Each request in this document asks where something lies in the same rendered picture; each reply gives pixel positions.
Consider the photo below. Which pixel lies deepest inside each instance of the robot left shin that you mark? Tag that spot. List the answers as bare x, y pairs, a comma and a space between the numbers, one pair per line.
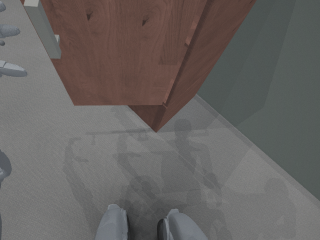
115, 206

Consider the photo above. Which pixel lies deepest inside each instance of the left robot upper arm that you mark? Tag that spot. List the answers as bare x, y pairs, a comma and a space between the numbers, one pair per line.
5, 171

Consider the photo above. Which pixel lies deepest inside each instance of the robot left hand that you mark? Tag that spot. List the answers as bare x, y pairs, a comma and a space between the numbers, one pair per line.
6, 68

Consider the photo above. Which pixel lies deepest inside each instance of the handle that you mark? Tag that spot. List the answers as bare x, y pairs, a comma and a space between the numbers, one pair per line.
42, 25

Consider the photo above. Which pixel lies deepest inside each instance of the cupboard door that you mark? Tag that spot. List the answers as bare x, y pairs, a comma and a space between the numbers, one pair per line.
118, 52

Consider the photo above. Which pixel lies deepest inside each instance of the robot right thigh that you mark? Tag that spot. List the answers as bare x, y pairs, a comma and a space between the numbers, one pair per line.
178, 226

